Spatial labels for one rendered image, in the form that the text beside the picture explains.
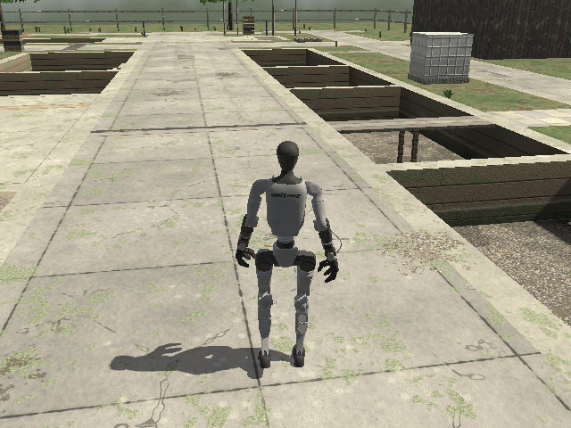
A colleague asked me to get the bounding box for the right robot forearm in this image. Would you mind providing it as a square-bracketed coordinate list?
[319, 218, 337, 261]

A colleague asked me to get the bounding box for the robot left thigh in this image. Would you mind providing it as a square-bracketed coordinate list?
[255, 249, 274, 309]

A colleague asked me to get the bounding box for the robot right upper arm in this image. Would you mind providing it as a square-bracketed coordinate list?
[305, 180, 327, 232]

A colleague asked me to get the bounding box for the robot left upper arm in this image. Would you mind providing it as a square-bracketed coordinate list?
[244, 179, 269, 228]

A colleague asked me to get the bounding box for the right robot foot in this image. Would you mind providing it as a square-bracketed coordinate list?
[293, 344, 305, 367]

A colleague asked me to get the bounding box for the left robot forearm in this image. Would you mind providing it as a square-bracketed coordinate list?
[237, 214, 253, 251]

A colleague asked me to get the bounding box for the robot left hand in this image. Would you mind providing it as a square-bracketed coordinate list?
[236, 248, 256, 268]

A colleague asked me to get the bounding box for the robot right hand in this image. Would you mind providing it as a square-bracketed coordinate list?
[318, 259, 339, 283]

